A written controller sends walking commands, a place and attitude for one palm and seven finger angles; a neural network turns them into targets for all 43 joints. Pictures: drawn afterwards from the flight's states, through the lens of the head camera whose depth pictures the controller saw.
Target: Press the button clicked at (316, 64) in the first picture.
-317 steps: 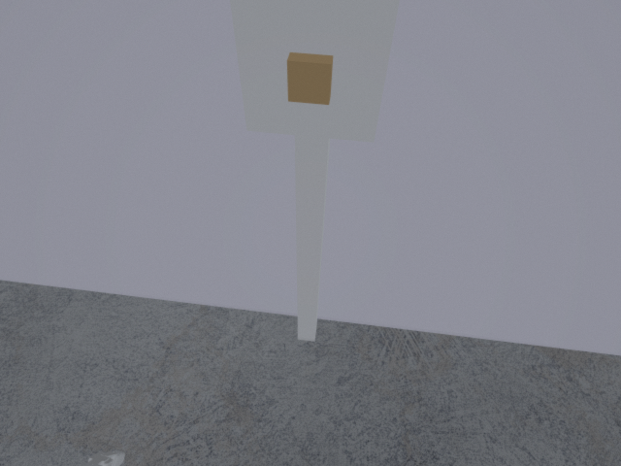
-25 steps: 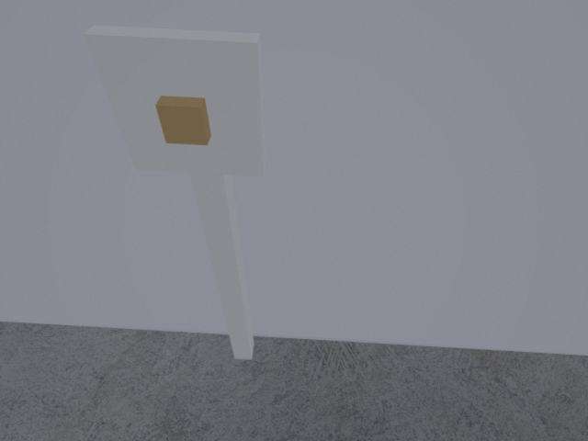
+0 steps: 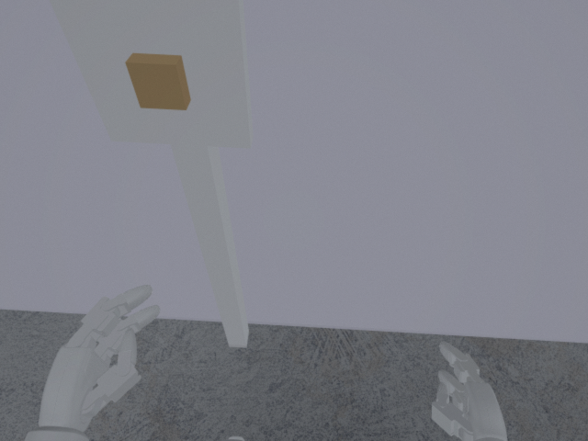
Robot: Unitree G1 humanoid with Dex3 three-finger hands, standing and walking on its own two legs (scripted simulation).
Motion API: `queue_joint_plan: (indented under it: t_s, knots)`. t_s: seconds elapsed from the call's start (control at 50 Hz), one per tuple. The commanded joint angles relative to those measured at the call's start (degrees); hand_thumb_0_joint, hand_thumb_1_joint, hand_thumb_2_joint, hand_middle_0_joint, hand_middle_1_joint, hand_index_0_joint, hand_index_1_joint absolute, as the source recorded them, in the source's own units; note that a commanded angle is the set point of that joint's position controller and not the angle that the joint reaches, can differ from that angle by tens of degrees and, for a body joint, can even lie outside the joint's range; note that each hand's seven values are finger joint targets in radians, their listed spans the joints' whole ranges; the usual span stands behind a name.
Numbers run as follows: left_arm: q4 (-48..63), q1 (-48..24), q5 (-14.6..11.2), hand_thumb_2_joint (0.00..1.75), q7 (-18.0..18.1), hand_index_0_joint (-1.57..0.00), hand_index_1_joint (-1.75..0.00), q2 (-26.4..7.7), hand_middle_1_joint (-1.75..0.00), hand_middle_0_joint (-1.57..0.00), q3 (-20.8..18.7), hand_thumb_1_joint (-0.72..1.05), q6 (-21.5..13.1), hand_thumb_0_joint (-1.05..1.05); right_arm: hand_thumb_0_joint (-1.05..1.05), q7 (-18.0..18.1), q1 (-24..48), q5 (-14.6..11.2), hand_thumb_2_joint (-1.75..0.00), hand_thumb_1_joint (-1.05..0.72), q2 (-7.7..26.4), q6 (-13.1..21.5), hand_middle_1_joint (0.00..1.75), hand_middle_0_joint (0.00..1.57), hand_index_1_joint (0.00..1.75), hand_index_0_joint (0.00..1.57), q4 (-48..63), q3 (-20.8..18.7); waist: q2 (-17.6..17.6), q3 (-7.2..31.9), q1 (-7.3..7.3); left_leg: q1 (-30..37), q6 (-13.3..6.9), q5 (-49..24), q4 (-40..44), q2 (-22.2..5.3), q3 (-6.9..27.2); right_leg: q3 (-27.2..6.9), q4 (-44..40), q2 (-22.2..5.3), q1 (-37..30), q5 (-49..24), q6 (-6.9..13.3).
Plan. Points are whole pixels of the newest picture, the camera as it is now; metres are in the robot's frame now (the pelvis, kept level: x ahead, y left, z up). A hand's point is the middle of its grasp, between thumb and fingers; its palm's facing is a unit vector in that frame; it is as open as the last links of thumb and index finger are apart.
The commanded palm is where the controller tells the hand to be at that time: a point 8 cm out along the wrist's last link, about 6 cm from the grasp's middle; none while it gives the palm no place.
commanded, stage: raise the hand and make a fist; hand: left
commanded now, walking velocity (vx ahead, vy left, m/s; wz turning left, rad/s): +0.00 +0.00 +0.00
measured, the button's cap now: (161, 81) +0.49 +0.20 +0.25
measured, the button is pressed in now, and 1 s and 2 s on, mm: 0 0 0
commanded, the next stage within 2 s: aim a knuckle at the button in 1.70 s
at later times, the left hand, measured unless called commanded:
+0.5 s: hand (109, 345) +0.20 +0.21 +0.10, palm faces +0.03 -1.00 -0.07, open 3.2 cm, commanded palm +0.16 +0.26 +0.11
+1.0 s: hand (75, 284) +0.23 +0.22 +0.19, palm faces +0.03 -0.99 -0.11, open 3.1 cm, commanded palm +0.19 +0.27 +0.20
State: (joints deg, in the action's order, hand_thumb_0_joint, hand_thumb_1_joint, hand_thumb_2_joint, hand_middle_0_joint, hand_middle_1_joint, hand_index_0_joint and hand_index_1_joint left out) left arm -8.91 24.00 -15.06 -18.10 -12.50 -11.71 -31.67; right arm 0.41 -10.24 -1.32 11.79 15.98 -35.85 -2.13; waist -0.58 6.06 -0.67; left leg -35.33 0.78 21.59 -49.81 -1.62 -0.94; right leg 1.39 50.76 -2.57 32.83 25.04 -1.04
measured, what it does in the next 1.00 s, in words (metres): stands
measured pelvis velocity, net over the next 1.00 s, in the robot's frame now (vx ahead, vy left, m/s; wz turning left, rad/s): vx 0.02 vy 0.00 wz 0.03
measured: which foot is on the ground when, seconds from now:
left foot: down 0.00-1.00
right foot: down 0.00-1.00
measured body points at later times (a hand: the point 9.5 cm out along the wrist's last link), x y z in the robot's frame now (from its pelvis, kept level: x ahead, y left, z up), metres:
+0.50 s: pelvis +0.02 -0.01 +0.01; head +0.03 -0.02 +0.46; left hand +0.20 +0.27 +0.11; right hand +0.21 -0.23 -0.06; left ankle +0.03 +0.13 -0.69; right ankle +0.01 -0.13 -0.69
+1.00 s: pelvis +0.02 +0.00 +0.03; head -0.01 -0.01 +0.48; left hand +0.22 +0.27 +0.19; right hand +0.23 -0.20 -0.01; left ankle +0.03 +0.13 -0.69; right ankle +0.01 -0.13 -0.69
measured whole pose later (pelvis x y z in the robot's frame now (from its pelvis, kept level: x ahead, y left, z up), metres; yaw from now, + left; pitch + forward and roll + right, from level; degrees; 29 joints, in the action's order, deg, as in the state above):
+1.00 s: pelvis +0.02 +0.00 +0.03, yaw +2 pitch -1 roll -1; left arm 16.3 17.1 -20.2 -18.8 -19.3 -17.2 2.7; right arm 5.4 -13.3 -3.8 13.4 19.1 -34.0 4.6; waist 2.9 4.3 3.4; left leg -17.5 0.7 18.6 -37.2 -1.7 1.1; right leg 3.9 34.6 -1.9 12.7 20.7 -1.0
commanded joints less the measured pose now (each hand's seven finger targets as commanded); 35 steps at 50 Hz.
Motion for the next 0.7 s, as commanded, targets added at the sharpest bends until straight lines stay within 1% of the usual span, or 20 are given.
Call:
queue_joint_plan:
  t_s: [0.0,0.02,0.04,0.08,0.12,0.14,0.16,0.2,0.24,0.26,0.32,0.34,0.38,0.44,0.48,0.54,0.56,0.64,0.66,0.68]
  knots:
    - [13.1,9.4,-6.7,0.9,-7.1,-0.64,-0.78,-9.7,-0.78,-0.64,-10.5,0.9,0.8,0.0,0.0,1.3,5.1,-1.8,-0.9,-0.9,8.9,2.5,0.3,0.2,0.3,0.2,14.9,-3.4,2.2,8.7,4.77,1.2,-1.2,-3.7,2.1,2.5,-0.7,-0.3,-5.8,2.6,-0.6,-0.5,2.1]
    - [18.0,7.7,-7.6,0.9,-6.6,-0.67,-0.81,-9.8,-0.81,-0.67,-10.9,0.9,2.2,0.0,0.0,1.9,4.3,-1.7,-0.9,-0.9,8.4,2.4,0.3,0.2,0.3,0.2,15.2,-3.2,3.4,10.4,4.28,2.5,-1.4,-5.6,1.3,2.3,-0.3,-0.7,-5.8,2.7,-1.1,-3.2,1.8]
    - [23.1,5.3,-8.0,0.9,-5.7,-0.69,-0.84,-10.1,-0.84,-0.69,-10.3,0.9,2.9,0.0,0.0,2.3,3.2,-1.4,-0.9,-0.9,8.1,2.4,0.3,0.2,0.3,0.2,15.1,-2.9,3.3,10.6,3.21,2.7,-1.6,-6.7,0.5,2.0,0.5,-1.0,-5.4,3.1,-1.0,-5.0,1.6]
    - [28.8,3.0,-6.6,0.9,-3.8,-0.75,-0.9,-9.4,-0.9,-0.75,-8.9,0.9,3.4,0.0,0.0,2.9,1.5,-0.9,-0.9,-0.9,7.6,2.3,0.3,0.2,0.3,0.2,13.9,-2.8,4.8,10.0,1.13,4.9,-2.1,-10.4,-0.4,1.4,1.4,-0.2,-4.8,3.5,0.2,-11.2,1.4]
    - [31.3,1.1,-4.9,0.9,-3.1,-0.81,-0.96,-9.9,-0.96,-0.81,-7.5,0.9,2.9,0.0,0.0,3.5,0.5,-0.6,-0.9,-0.9,7.5,2.3,0.3,0.2,0.3,0.2,12.4,-2.6,5.4,9.1,-0.28,5.3,-2.4,-12.9,-1.4,1.1,1.8,-0.1,-4.4,3.5,0.8,-15.3,1.3]
    - [31.9,-0.5,-4.9,0.9,-3.5,-0.83,-0.99,-9.7,-0.99,-0.83,-6.2,0.9,3.1,0.0,0.0,3.7,0.4,-0.5,-0.9,-0.9,7.5,2.4,0.3,0.2,0.3,0.2,12.0,-2.2,4.2,7.6,-1.26,5.2,-2.7,-13.4,-1.9,1.0,2.3,-0.3,-4.5,3.6,1.2,-16.9,1.1]
    - [30.2,0.0,-4.6,0.9,-4.1,-0.86,-1.02,-10.3,-1.02,-0.86,-6.6,0.9,3.6,0.0,0.0,4.0,0.4,-0.8,-0.9,-0.9,7.7,2.4,0.3,0.2,0.3,0.2,11.3,-2.2,4.8,6.9,-1.32,5.3,-2.6,-12.8,-1.7,0.8,2.3,-0.4,-5.2,3.6,1.5,-16.4,1.1]
    - [28.6,1.5,-4.8,0.9,-5.5,-0.92,-1.08,-10.5,-1.08,-0.92,-6.6,0.9,5.5,0.0,0.0,4.3,1.1,-1.2,-0.9,-0.9,7.8,2.8,0.3,0.2,0.3,0.2,11.2,-1.8,5.5,6.7,-0.83,5.6,-2.5,-11.9,-0.5,1.0,2.6,-0.3,-6.4,3.4,0.5,-15.1,1.2]
    - [25.6,2.8,-5.8,0.9,-6.2,-0.97,-1.14,-12.1,-1.14,-0.97,-8.7,0.9,9.1,0.0,0.0,4.8,1.8,-1.7,-0.9,-0.9,7.8,2.8,0.3,0.2,0.3,0.2,11.4,-1.4,3.8,6.4,0.21,5.3,-2.5,-11.2,0.6,1.0,2.7,-1.5,-8.7,3.2,-2.1,-14.1,1.0]
    - [26.1,3.0,-6.1,0.9,-6.4,-1.0,-1.17,-12.6,-1.17,-1.0,-9.5,0.9,10.5,0.0,0.0,5.0,1.8,-1.9,-0.9,-0.9,7.7,2.7,0.3,0.2,0.3,0.2,11.6,-1.3,3.7,7.8,0.6,6.1,-2.4,-11.5,1.3,1.0,2.5,-1.9,-9.5,2.7,-3.6,-14.8,0.7]
    - [26.1,4.4,-7.2,0.9,-5.5,-1.08,-1.26,-13.4,-1.26,-1.08,-12.1,0.9,14.3,0.0,0.0,5.3,2.7,-2.1,-0.9,-0.9,7.1,2.7,0.3,0.2,0.3,0.2,12.3,-0.8,2.1,8.3,2.29,7.2,-2.2,-12.4,3.8,1.1,2.5,-1.4,-11.1,2.2,-7.1,-16.5,0.2]
    - [25.0,4.6,-7.8,0.9,-5.1,-1.11,-1.29,-13.1,-1.29,-1.11,-12.6,0.9,15.1,0.0,0.0,5.3,3.3,-2.0,-0.9,-0.9,6.8,2.7,0.3,0.2,0.3,0.2,12.2,-0.6,0.3,7.3,2.57,7.1,-2.1,-12.7,4.4,1.1,2.8,-1.6,-11.7,2.3,-8.3,-17.6,0.0]
    - [27.3,4.6,-8.1,0.9,-4.3,-1.16,-1.35,-12.8,-1.35,-1.16,-12.7,0.9,15.6,0.0,0.0,5.1,2.8,-2.0,-0.9,-0.9,6.8,3.0,0.3,0.2,0.3,0.2,12.6,-0.3,1.5,7.8,2.96,8.9,-2.1,-13.6,6.0,1.2,2.5,-0.6,-12.1,2.4,-9.2,-19.3,-0.1]
    - [28.6,3.3,-7.8,0.9,-3.3,-1.24,-1.44,-12.4,-1.44,-1.24,-11.6,0.9,16.0,0.0,0.0,4.8,2.8,-1.9,-0.9,-0.9,7.0,4.0,0.3,0.2,0.3,0.2,12.5,0.0,0.6,6.4,3.06,10.3,-2.1,-14.0,7.9,1.1,2.5,0.3,-13.0,2.8,-10.2,-19.0,0.2]
    - [29.4,2.8,-7.3,0.9,-3.0,-1.3,-1.5,-12.0,-1.5,-1.3,-10.5,0.9,16.4,0.0,0.0,4.7,2.0,-2.1,-0.9,-0.9,7.3,4.6,0.3,0.2,0.3,0.2,12.4,0.1,2.3,5.9,2.64,11.8,-2.2,-13.0,9.2,1.2,2.0,0.8,-14.1,2.9,-9.4,-17.4,0.3]
    - [30.5,0.1,-6.9,0.9,-2.2,-1.3,-1.5,-13.1,-1.5,-1.3,-10.5,0.9,17.6,0.0,0.0,4.9,2.1,-2.2,-0.9,-0.9,7.8,5.4,0.3,0.2,0.3,0.2,12.1,0.5,1.8,3.8,2.78,12.6,-2.2,-12.1,10.9,1.2,2.2,1.4,-15.4,3.2,-10.2,-14.8,0.7]
    - [31.8,-0.1,-6.7,0.9,-2.0,-1.3,-1.5,-13.4,-1.5,-1.3,-10.4,0.9,17.8,0.0,0.0,4.9,2.0,-2.4,-0.9,-0.9,7.9,5.7,0.3,0.2,0.3,0.2,12.2,0.5,3.1,4.4,2.87,14.0,-2.2,-12.0,11.6,1.2,2.0,1.5,-15.7,3.0,-10.3,-14.5,0.7]
    - [34.2,-4.1,-6.1,0.9,-0.4,-1.3,-1.5,-14.0,-1.5,-1.3,-10.2,0.9,19.6,0.0,0.0,5.2,2.2,-2.4,-0.9,-0.9,8.1,6.4,0.3,0.2,0.3,0.2,11.9,1.3,3.8,2.4,2.94,15.5,-2.2,-10.1,14.1,1.1,2.5,2.6,-17.3,3.4,-11.2,-11.4,1.1]
    - [35.1,-5.0,-6.1,0.9,-0.3,-1.3,-1.5,-14.3,-1.5,-1.3,-10.0,0.9,20.0,0.0,0.0,5.2,2.2,-2.6,-0.9,-0.9,8.2,6.7,0.3,0.2,0.3,0.2,11.9,1.5,4.8,2.8,2.91,16.6,-2.1,-9.8,14.7,1.1,2.3,2.6,-17.6,3.3,-11.2,-11.1,1.0]
    - [35.2,-5.1,-5.9,0.9,0.0,-1.3,-1.5,-14.4,-1.5,-1.3,-10.5,0.9,20.6,0.0,0.0,5.3,2.1,-2.6,-0.9,-0.9,8.2,6.8,0.3,0.2,0.3,0.2,11.8,1.6,4.1,2.8,3.02,17.1,-2.1,-9.9,15.2,1.0,2.5,3.1,-17.7,3.4,-11.6,-11.3,1.1]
